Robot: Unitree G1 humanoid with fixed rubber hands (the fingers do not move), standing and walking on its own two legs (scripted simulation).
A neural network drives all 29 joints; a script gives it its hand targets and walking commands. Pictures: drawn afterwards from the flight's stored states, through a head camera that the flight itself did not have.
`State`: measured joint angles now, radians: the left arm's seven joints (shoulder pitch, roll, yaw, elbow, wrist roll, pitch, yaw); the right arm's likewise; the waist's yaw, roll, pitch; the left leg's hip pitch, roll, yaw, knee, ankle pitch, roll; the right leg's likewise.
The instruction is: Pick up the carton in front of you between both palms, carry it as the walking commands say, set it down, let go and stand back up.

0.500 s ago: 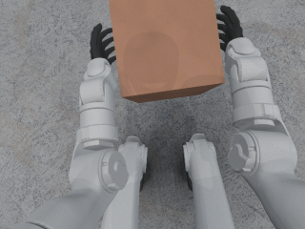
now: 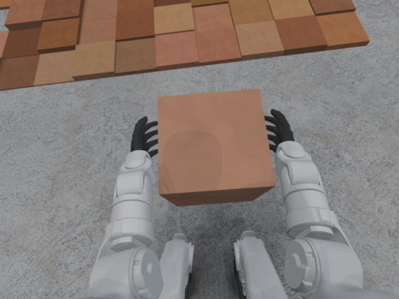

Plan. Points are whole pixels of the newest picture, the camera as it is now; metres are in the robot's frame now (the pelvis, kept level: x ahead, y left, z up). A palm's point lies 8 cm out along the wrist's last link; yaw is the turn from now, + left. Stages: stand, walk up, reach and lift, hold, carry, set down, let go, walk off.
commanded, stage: reach and lift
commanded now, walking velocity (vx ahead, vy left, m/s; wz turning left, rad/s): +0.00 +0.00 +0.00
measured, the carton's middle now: (212, 156) +0.42 +0.00 -0.11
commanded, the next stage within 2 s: hold in 1.66 s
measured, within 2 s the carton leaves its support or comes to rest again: neither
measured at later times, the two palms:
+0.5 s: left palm (106, 143) +0.36 +0.16 +0.12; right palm (310, 140) +0.35 -0.14 +0.11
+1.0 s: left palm (90, 140) +0.34 +0.15 +0.16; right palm (327, 139) +0.33 -0.14 +0.16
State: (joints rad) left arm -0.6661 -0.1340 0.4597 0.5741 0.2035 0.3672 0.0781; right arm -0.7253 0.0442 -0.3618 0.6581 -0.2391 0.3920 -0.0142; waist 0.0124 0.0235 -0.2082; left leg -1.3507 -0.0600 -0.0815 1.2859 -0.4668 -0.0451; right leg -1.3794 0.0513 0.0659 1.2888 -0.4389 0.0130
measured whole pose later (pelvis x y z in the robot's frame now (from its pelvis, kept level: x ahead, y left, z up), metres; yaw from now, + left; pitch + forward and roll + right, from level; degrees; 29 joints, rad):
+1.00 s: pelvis +0.03 +0.01 +0.13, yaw -1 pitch -4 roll +0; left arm -0.36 -0.17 0.33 0.43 0.31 0.59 0.01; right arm -0.35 0.16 -0.31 0.41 -0.31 0.62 0.01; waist 0.00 0.01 0.01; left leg -0.21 -0.03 -0.09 0.51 -0.24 -0.01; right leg -0.22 0.02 0.08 0.50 -0.21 0.01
